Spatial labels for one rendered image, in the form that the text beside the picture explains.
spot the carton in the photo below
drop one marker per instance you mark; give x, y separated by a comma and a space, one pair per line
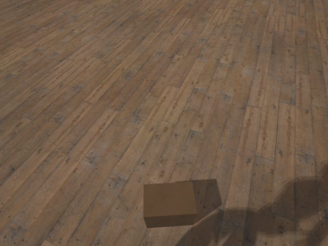
169, 204

